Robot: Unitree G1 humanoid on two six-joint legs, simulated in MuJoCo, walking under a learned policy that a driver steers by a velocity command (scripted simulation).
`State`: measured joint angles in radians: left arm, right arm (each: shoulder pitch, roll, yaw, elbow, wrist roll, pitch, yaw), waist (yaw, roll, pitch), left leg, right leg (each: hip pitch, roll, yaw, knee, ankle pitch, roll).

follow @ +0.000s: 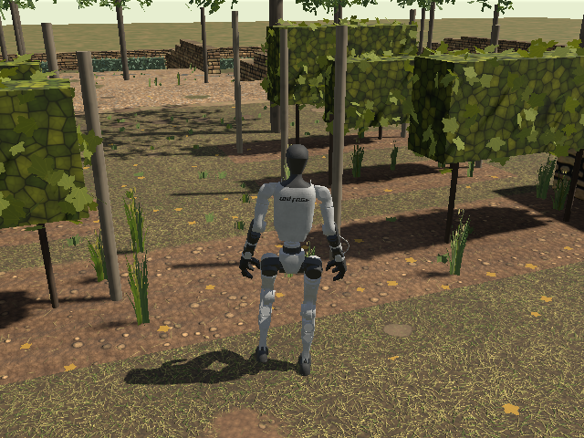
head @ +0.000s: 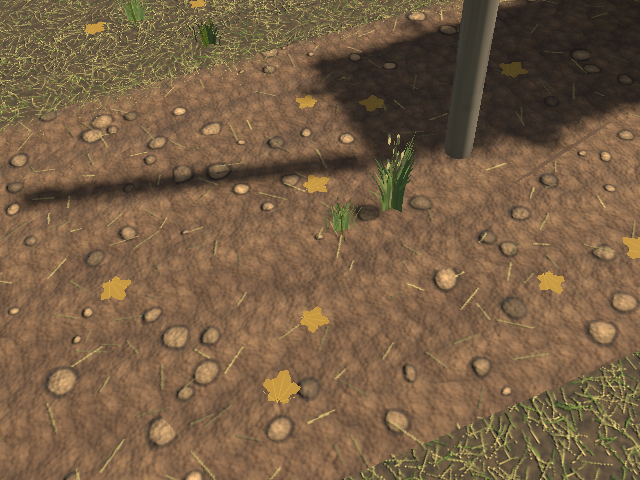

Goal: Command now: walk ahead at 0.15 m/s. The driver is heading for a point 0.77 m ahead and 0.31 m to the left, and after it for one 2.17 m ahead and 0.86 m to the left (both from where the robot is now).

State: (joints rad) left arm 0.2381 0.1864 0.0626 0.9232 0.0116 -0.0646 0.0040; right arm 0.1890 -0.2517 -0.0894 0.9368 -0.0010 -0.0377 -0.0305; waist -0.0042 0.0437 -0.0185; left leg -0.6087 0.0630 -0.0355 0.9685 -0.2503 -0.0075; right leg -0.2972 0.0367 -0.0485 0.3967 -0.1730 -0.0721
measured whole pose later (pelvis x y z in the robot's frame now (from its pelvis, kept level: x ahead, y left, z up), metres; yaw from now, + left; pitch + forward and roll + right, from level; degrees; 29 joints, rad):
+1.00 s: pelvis +0.37 -0.01 -0.01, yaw +10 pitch +2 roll +0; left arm 0.06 0.23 0.06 0.95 0.02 -0.08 0.00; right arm 0.22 -0.26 -0.11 0.94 0.03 -0.02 -0.04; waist -0.01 0.04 0.08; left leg -0.53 0.05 -0.02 1.18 -0.46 0.00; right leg -0.33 -0.01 -0.13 0.43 -0.13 -0.05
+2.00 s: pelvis +0.46 +0.01 +0.00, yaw +45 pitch +1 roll +1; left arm 0.12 0.26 0.06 0.87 0.01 0.01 0.05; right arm 0.17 -0.35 -0.11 0.72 0.03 0.06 -0.03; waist 0.01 0.05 0.07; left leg -0.52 -0.01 -0.07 1.06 -0.38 -0.09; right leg -0.21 -0.04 -0.07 0.40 -0.22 -0.01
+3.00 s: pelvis +0.68 +0.32 +0.00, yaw +44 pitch +2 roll -1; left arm 0.31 0.28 0.06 0.80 -0.01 -0.07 -0.02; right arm 0.16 -0.30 -0.04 0.66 -0.02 -0.10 -0.01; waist 0.05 0.03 0.04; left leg -0.66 0.11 -0.09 0.92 -0.19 -0.04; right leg -0.19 0.12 0.07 0.33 -0.16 -0.09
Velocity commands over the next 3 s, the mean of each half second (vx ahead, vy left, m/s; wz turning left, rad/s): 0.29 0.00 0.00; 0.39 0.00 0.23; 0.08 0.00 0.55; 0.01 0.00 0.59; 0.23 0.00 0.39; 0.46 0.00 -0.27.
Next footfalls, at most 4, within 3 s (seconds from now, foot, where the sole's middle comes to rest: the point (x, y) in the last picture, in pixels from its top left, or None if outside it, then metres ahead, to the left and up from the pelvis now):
0.32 left None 0.14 0.13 -0.78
0.82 right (405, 477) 0.48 -0.10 -0.78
1.30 left None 0.47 0.16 -0.78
1.76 right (378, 434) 0.57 -0.05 -0.78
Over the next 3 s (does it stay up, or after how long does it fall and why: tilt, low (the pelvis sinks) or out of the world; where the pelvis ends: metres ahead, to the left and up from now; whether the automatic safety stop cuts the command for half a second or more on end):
stays up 0.68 0.32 0.00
